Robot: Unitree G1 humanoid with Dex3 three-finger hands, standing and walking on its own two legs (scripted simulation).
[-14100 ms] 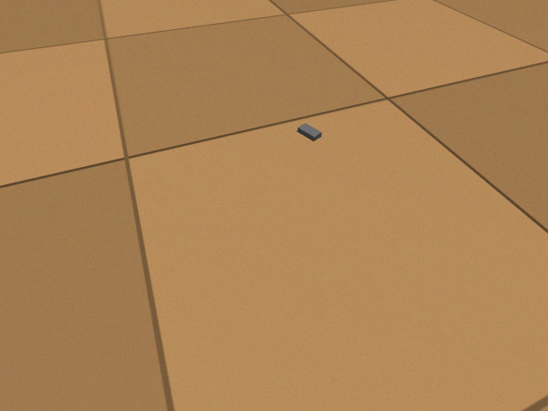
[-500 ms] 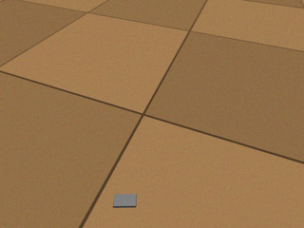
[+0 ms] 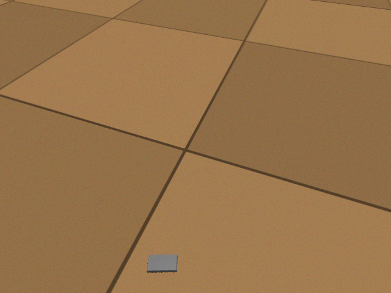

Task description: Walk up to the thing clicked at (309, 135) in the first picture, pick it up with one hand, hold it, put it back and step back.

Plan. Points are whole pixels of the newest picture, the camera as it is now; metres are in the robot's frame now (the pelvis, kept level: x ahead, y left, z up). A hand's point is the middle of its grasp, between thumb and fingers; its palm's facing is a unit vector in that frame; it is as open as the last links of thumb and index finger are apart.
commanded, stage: stand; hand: left
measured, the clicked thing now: (162, 263) +0.40 +0.16 -0.77
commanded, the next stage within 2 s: walk up in 0.60 s
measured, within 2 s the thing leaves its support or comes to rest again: neither
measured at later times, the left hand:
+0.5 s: hand out of the picture +0.08 +0.25 -0.16, palm faces -0.02 -0.94 -0.34, open 7.4 cm
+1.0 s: hand out of the picture +0.07 +0.31 -0.19, palm faces -0.03 -0.93 -0.37, open 7.4 cm
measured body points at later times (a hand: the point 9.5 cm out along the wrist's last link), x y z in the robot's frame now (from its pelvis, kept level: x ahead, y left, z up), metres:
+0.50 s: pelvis +0.01 +0.00 +0.00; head +0.02 +0.00 +0.45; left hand +0.08 +0.30 -0.13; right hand +0.09 -0.30 -0.13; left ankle -0.02 +0.12 -0.75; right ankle +0.00 -0.12 -0.75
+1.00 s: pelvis -0.08 +0.04 -0.03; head +0.01 +0.07 +0.41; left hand +0.07 +0.36 -0.17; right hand +0.00 -0.29 -0.14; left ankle -0.09 +0.15 -0.75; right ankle -0.02 -0.11 -0.73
